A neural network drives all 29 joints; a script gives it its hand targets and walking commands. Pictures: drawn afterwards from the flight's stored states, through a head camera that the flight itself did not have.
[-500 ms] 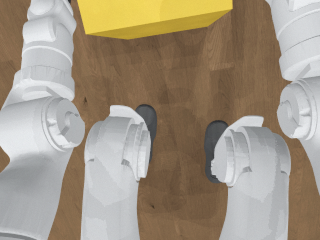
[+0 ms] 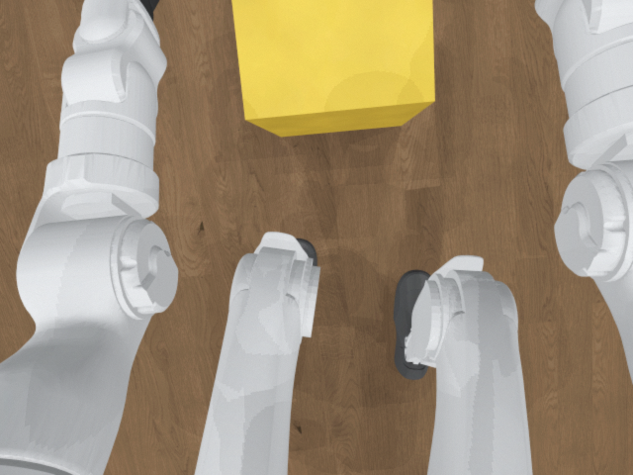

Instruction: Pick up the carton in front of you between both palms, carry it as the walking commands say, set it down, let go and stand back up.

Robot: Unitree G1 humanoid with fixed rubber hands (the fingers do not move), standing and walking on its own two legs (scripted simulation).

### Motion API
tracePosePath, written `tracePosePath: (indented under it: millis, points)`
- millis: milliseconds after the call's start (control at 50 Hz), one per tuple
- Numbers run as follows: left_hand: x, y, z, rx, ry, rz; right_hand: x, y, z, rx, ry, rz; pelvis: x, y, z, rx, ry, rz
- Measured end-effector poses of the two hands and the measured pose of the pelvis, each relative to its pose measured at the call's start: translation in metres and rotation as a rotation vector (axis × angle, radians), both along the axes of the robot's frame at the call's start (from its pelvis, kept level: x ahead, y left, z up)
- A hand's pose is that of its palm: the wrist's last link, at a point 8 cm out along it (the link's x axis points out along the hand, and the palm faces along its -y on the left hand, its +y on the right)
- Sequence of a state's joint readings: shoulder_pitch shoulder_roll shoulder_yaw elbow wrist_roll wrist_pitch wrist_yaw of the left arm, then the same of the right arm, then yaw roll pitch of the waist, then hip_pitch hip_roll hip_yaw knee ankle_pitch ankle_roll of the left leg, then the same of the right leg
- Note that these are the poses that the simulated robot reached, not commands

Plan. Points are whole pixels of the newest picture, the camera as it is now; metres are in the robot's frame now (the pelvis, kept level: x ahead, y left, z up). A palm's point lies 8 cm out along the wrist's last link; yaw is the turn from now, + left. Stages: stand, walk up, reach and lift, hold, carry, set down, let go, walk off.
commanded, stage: set down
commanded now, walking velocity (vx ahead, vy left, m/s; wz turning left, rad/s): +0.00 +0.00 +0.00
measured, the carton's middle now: (334, 48) +0.56 +0.08 -0.31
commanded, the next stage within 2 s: let go in 0.64 s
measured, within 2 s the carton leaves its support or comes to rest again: neither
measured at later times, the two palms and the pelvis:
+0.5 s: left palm out of the picture +0.53 +0.27 +0.04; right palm out of the picture +0.62 -0.11 +0.04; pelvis +0.02 +0.00 +0.13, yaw +0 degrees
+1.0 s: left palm out of the picture +0.45 +0.27 +0.15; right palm out of the picture +0.50 -0.14 +0.14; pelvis +0.06 +0.02 +0.26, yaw -2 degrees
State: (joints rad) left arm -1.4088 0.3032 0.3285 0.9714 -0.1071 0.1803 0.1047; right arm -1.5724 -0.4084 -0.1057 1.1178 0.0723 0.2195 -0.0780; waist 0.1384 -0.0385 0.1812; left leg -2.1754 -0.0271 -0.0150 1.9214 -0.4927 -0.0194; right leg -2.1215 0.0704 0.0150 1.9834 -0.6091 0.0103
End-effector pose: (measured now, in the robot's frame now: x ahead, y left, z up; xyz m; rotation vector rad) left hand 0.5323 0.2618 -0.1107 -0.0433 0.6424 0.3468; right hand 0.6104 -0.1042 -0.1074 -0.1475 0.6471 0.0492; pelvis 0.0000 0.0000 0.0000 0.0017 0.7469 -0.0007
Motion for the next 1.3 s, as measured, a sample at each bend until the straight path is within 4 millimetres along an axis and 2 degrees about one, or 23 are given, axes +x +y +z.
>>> tracePosePath:
  millis: [260,600,740,820,920,1020,1160,1300]
  points:
    - [0.001,0.009,0.070,0.011,-0.013,-0.002,0.003,-0.007,0.064,-0.002,-0.012,0.008,0.010,0.002,0.060,0.001,0.083,-0.003]
    - [-0.003,0.012,0.178,0.010,-0.018,-0.015,0.004,-0.012,0.174,0.007,-0.008,0.016,0.027,0.002,0.157,-0.006,0.095,0.000]
    - [-0.009,0.010,0.209,0.021,-0.005,-0.046,-0.005,-0.015,0.205,-0.005,0.003,0.007,0.031,0.004,0.191,-0.009,0.077,-0.002]
    - [-0.022,0.007,0.220,0.044,0.030,-0.111,-0.026,-0.022,0.217,-0.038,0.015,-0.025,0.038,0.006,0.211,-0.016,0.055,-0.003]
    - [-0.054,0.005,0.236,0.074,0.097,-0.215,-0.073,-0.033,0.231,-0.081,0.043,-0.082,0.049,0.011,0.238,-0.022,-0.002,-0.008]
    - [-0.086,0.009,0.262,0.089,0.138,-0.280,-0.116,-0.041,0.253,-0.088,0.062,-0.114,0.061,0.017,0.261,-0.025,-0.089,-0.010]
    - [-0.129,0.016,0.298,0.086,0.150,-0.290,-0.154,-0.050,0.286,-0.082,0.067,-0.096,0.078,0.022,0.284,-0.022,-0.206,-0.001]
    - [-0.178,0.010,0.326,0.077,0.158,-0.274,-0.194,-0.064,0.312,-0.077,0.082,-0.078,0.096,0.021,0.303,-0.016,-0.323,0.012]
